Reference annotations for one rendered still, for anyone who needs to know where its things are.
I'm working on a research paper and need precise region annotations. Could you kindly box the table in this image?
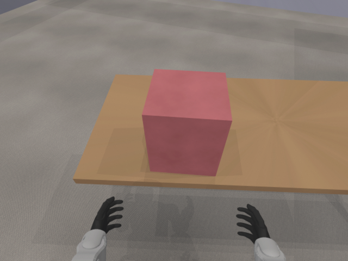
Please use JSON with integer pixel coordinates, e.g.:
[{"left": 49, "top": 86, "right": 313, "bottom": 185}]
[{"left": 73, "top": 74, "right": 348, "bottom": 195}]

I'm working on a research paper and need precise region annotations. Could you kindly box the robot right hand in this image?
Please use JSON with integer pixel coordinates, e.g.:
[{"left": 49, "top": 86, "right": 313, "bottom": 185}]
[{"left": 236, "top": 204, "right": 270, "bottom": 243}]

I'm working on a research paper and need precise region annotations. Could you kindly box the carton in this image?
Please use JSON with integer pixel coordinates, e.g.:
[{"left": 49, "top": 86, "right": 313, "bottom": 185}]
[{"left": 142, "top": 69, "right": 232, "bottom": 176}]

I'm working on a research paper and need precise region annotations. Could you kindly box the robot right forearm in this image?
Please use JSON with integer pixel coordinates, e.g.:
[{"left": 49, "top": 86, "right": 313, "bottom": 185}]
[{"left": 254, "top": 237, "right": 286, "bottom": 261}]

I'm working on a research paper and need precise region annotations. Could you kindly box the robot left hand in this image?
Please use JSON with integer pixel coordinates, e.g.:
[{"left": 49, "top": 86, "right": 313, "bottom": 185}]
[{"left": 91, "top": 196, "right": 123, "bottom": 234}]

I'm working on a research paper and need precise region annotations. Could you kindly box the robot left forearm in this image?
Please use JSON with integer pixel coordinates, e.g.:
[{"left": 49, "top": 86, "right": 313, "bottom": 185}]
[{"left": 71, "top": 229, "right": 107, "bottom": 261}]

